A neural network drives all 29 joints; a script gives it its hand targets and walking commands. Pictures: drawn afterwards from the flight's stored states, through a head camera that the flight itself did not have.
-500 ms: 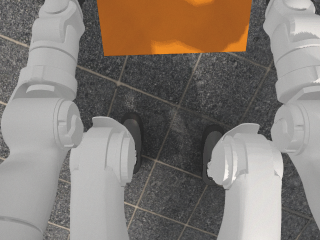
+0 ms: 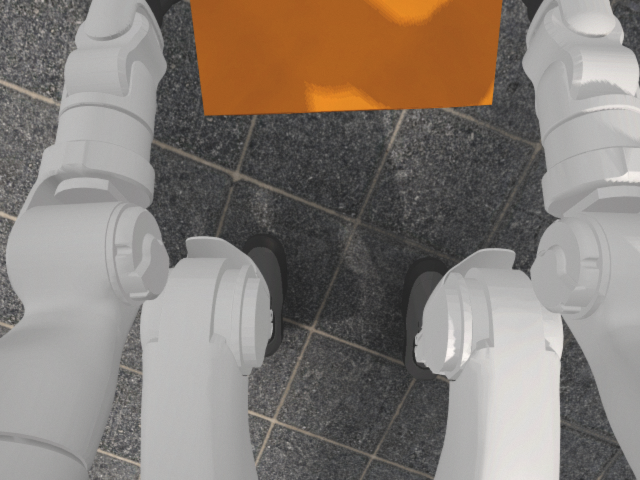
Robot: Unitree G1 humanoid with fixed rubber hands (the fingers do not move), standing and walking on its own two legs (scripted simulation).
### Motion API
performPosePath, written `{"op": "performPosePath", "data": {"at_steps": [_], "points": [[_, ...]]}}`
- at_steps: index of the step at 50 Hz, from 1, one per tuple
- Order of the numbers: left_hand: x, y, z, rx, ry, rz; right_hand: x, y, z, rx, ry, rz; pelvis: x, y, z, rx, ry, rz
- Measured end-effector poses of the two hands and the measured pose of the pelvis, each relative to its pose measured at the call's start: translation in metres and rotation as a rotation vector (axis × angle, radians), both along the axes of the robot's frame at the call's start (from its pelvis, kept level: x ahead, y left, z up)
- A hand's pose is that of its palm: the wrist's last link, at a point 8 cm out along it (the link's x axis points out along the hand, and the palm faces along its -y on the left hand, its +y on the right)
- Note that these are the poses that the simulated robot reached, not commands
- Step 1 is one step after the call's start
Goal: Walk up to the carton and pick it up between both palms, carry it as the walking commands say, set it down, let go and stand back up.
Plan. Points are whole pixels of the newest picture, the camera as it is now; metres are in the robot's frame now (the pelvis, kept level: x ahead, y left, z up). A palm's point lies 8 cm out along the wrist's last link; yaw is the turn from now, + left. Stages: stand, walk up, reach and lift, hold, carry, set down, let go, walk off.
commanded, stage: set down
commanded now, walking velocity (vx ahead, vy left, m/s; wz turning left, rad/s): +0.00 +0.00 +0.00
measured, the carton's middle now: (342, 1) +0.56 +0.04 -0.26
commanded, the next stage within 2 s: none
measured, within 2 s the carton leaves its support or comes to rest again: neither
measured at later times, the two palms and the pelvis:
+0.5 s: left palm out of the picture +0.53 +0.22 -0.17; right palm out of the picture +0.55 -0.15 -0.17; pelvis +0.00 +0.00 +0.00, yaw +0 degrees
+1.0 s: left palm (120, 26) +0.50 +0.25 -0.18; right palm (568, 14) +0.53 -0.17 -0.18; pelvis -0.01 +0.00 +0.00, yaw +0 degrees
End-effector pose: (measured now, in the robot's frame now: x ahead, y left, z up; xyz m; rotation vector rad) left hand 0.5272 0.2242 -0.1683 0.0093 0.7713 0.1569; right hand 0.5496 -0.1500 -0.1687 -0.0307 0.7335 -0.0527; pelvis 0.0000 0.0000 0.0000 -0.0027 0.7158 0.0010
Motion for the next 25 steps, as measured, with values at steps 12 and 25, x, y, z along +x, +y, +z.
{"op": "performPosePath", "data": {"at_steps": [12, 25], "points": [[0.0013, 0.0004, -0.0022, -0.003, -0.004, 0.0, 0.0012, 0.0001, -0.002, 0.0, -0.006, 0.001, 0.0016, -0.0006, -0.0007, 0.002, -0.002, -0.001], [0.0011, 0.0, -0.0058, 0.006, -0.027, 0.009, 0.0018, 0.0, -0.0044, -0.015, -0.024, 0.005, 0.0004, -0.0004, -0.0015, -0.001, -0.022, -0.002]]}}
